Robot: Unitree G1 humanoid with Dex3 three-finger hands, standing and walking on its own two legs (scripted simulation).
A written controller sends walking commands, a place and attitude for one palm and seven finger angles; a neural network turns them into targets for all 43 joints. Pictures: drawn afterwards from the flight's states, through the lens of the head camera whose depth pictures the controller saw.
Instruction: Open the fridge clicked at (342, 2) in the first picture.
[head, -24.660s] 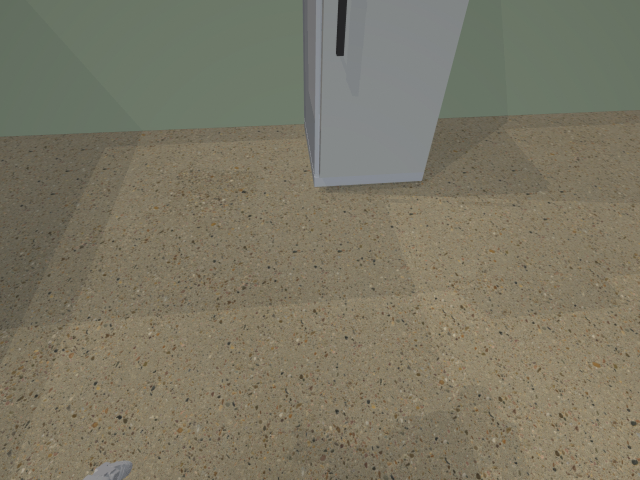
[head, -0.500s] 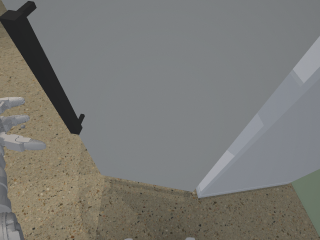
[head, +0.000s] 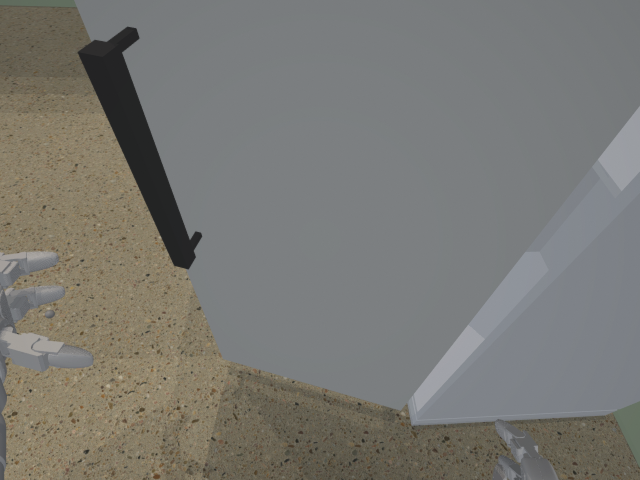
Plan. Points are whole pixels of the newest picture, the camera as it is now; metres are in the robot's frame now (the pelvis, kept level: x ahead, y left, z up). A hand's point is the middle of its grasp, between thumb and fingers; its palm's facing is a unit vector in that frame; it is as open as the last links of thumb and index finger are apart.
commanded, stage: draw the hand back to the body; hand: left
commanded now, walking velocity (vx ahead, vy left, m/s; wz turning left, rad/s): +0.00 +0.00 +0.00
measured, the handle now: (162, 172) +0.45 +0.25 +0.12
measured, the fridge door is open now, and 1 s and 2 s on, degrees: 72 72 72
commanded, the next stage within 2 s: step back with the hand held close in 1.68 s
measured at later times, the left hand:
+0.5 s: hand (24, 318) +0.25 +0.32 +0.11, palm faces +0.02 -1.00 -0.05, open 14.6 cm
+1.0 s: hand out of the picture +0.23 +0.31 +0.16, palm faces +0.52 -0.76 -0.39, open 11.8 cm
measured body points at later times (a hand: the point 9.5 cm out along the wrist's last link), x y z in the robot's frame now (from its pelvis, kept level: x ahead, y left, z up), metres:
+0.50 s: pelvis -0.01 -0.01 +0.00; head +0.02 +0.00 +0.45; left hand +0.24 +0.37 +0.11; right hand +0.14 -0.27 -0.07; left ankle -0.02 +0.09 -0.71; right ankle +0.00 -0.13 -0.71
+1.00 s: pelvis +0.01 +0.01 +0.02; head +0.00 +0.00 +0.47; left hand +0.19 +0.35 +0.18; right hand +0.18 -0.20 -0.06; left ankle -0.02 +0.09 -0.71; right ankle +0.00 -0.13 -0.71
